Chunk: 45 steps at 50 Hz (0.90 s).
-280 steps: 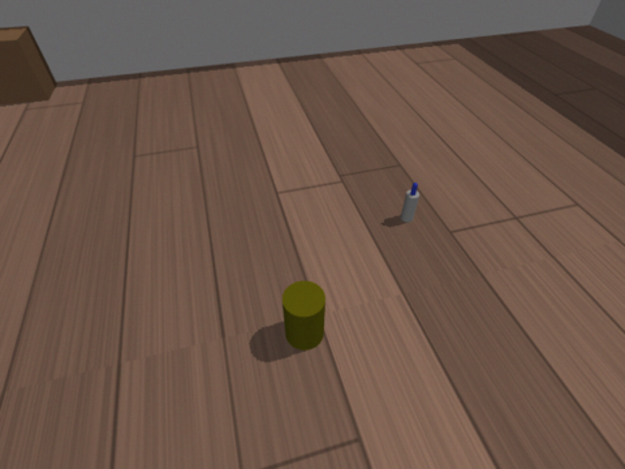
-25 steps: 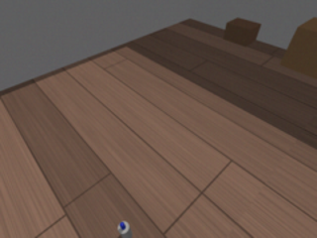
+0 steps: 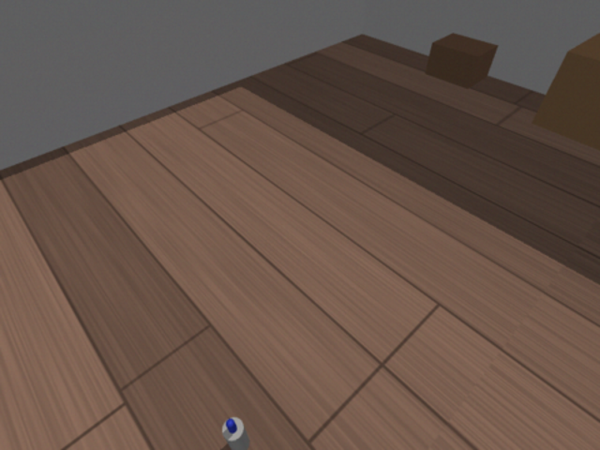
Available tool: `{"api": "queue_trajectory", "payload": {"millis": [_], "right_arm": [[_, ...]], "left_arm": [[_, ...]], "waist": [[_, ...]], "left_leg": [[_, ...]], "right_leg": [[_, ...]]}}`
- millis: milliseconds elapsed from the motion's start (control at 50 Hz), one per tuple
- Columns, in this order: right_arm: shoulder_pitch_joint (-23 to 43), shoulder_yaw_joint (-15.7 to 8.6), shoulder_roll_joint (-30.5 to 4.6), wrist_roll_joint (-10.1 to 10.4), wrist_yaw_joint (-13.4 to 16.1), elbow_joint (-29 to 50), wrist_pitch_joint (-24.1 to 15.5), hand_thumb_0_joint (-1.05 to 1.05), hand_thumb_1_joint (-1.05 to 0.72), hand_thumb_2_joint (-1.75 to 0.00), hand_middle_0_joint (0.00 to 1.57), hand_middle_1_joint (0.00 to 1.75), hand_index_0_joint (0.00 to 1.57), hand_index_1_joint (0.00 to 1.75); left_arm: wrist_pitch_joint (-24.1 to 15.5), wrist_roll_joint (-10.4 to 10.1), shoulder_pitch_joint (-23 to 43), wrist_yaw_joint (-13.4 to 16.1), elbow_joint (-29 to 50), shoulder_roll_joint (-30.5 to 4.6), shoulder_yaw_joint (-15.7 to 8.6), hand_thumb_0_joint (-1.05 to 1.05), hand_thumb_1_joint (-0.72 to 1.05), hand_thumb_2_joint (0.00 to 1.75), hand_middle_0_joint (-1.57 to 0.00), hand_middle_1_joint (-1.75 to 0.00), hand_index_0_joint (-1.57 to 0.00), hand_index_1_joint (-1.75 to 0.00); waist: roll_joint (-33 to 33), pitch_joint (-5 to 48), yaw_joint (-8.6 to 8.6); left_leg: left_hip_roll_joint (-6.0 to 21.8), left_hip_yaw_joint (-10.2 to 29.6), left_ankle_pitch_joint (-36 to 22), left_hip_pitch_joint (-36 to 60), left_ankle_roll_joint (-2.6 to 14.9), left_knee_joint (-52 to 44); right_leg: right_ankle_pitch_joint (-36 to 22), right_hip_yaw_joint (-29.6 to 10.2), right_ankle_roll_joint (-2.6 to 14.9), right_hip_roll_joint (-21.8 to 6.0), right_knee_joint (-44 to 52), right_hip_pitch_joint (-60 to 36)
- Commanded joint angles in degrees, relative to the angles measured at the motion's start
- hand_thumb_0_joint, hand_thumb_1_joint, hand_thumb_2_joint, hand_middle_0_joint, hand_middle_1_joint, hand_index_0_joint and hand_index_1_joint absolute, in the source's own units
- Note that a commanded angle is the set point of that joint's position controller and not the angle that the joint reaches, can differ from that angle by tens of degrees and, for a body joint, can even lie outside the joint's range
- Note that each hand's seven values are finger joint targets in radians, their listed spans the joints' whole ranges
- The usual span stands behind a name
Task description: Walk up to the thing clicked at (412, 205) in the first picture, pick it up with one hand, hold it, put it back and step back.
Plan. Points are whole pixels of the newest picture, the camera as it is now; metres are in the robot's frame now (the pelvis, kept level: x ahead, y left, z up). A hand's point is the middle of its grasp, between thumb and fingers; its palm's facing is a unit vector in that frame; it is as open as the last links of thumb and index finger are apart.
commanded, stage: stand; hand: left
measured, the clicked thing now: (235, 433) +0.35 +0.21 -0.68
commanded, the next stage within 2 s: go down in 1.98 s
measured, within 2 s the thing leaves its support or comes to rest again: neither
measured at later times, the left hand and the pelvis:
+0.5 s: hand out of the picture +0.06 +0.25 -0.15, palm faces -0.01 -0.94 -0.35, open 7.4 cm; pelvis -0.01 -0.01 +0.00, yaw +1 degrees
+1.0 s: hand out of the picture +0.07 +0.25 -0.15, palm faces -0.02 -0.94 -0.35, open 7.4 cm; pelvis +0.00 -0.01 +0.00, yaw +1 degrees
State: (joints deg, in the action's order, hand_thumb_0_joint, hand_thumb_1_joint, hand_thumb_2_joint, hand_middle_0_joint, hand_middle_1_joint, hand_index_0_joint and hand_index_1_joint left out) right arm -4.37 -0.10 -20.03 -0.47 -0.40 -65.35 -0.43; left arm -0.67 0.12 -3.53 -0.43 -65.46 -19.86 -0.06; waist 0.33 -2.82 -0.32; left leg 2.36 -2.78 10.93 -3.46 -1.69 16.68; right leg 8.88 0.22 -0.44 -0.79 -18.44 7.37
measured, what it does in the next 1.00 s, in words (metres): stands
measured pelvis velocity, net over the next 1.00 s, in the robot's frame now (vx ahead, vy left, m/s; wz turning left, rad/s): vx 0.00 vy -0.01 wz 0.01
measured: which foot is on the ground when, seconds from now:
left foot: down 0.00-1.00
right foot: down 0.00-1.00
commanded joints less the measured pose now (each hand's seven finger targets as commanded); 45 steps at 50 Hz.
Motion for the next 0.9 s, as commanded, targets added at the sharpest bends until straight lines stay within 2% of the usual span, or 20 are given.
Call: {"api": "queue_trajectory", "payload": {"millis": [0,220,340,380,540,620,640,740,760,880], "right_arm": [[2.3,-2.4,-12.3,0.0,0.8,2.8,-1.2,0.0,-0.9,-0.9,0.2,0.3,0.2,0.3],[1.8,-2.4,-11.9,-0.1,0.5,3.0,-1.0,0.0,-0.9,-0.9,0.2,0.3,0.2,0.3],[1.0,-2.4,-12.0,-0.3,0.4,2.9,-1.0,0.0,-0.9,-0.9,0.2,0.3,0.2,0.3],[0.9,-2.5,-12.0,-0.3,0.5,3.0,-0.9,0.0,-0.9,-0.9,0.2,0.3,0.2,0.3],[-0.2,-2.3,-11.9,-0.3,0.4,2.8,-0.9,0.0,-0.9,-0.9,0.2,0.3,0.2,0.3],[-0.3,-2.4,-12.2,-0.3,0.5,2.9,-1.0,0.0,-0.9,-0.9,0.2,0.3,0.2,0.3],[-0.2,-2.4,-12.2,-0.3,0.5,3.0,-1.0,0.0,-0.9,-0.9,0.2,0.3,0.2,0.3],[-0.6,-2.2,-12.1,-0.2,0.5,3.0,-1.1,0.0,-0.9,-0.9,0.2,0.3,0.2,0.3],[-0.6,-2.3,-12.3,-0.2,0.6,3.1,-1.1,0.0,-0.9,-0.9,0.2,0.3,0.2,0.3],[-0.5,-2.0,-12.0,-0.2,0.6,3.1,-1.2,0.0,-0.9,-0.9,0.2,0.3,0.2,0.3]], "left_arm": [[-1.1,0.1,2.2,0.9,3.1,-12.2,-2.3,0.0,0.9,0.9,-0.2,-0.3,-0.2,-0.3],[-1.3,0.3,1.4,1.0,3.4,-12.9,-2.2,0.0,0.9,0.9,-0.2,-0.3,-0.2,-0.3],[-1.2,0.1,0.9,0.9,3.5,-13.0,-2.1,0.0,0.9,0.9,-0.2,-0.3,-0.2,-0.3],[-1.1,0.3,0.9,0.9,3.5,-12.8,-2.1,0.0,0.9,0.9,-0.2,-0.3,-0.2,-0.3],[-1.1,0.2,0.6,0.8,3.6,-13.2,-2.2,0.0,0.9,0.9,-0.2,-0.3,-0.2,-0.3],[-1.1,0.3,0.1,0.8,3.8,-13.1,-2.1,0.0,0.9,0.9,-0.2,-0.3,-0.2,-0.3],[-1.1,0.3,0.2,0.7,3.8,-13.0,-2.0,0.0,0.9,0.9,-0.2,-0.3,-0.2,-0.3],[-1.2,0.2,0.1,0.8,3.8,-13.0,-1.9,0.0,0.9,0.9,-0.2,-0.3,-0.2,-0.3],[-1.3,0.3,0.0,0.8,3.8,-13.0,-1.9,0.0,0.9,0.9,-0.2,-0.3,-0.2,-0.3],[-1.1,0.2,0.0,0.8,3.7,-13.0,-2.0,0.0,0.9,0.9,-0.2,-0.3,-0.2,-0.3]], "waist": [[0.1,4.7,-0.08],[-0.8,4.8,-0.27],[-0.3,3.4,-0.04],[-0.2,3.9,-0.12],[-0.7,2.8,0.03],[0.1,3.6,0.1],[-0.1,4.0,0.02],[-0.7,3.7,0.18],[-0.4,4.8,0.07],[-0.6,3.7,0.31]], "left_leg": [[6.3,4.6,-7.8,0.3,1.85,-2.6],[6.2,4.8,-5.7,0.2,2.14,-2.0],[5.9,5.0,-3.1,-1.6,2.04,-2.2],[6.0,5.0,-2.8,-1.7,2.26,-2.3],[5.7,5.2,-2.0,-2.5,2.2,-2.3],[6.0,5.2,-3.1,-1.9,2.14,-1.9],[6.1,5.2,-3.5,-1.8,2.23,-1.7],[6.1,5.4,-5.1,-2.0,2.09,-2.0],[6.2,5.3,-5.9,-0.9,2.19,-1.8],[6.2,5.3,-5.3,-1.6,2.02,-2.5]], "right_leg": [[-9.3,-5.1,1.13,-6.8,2.7,-1.6],[-8.1,-5.4,1.33,-7.1,3.4,-0.8],[-3.2,-5.5,1.43,-6.7,3.9,-0.1],[-4.3,-5.8,1.64,-7.0,3.9,-0.3],[-1.5,-5.7,1.55,-6.7,4.1,0.3],[-2.3,-5.6,1.77,-6.7,3.6,0.0],[-4.6,-5.8,1.89,-6.9,3.2,0.0],[-5.9,-5.2,1.71,-6.7,3.0,-0.7],[-7.6,-5.4,1.75,-7.0,2.8,-1.0],[-6.4,-5.0,1.69,-6.7,2.6,-0.9]]}}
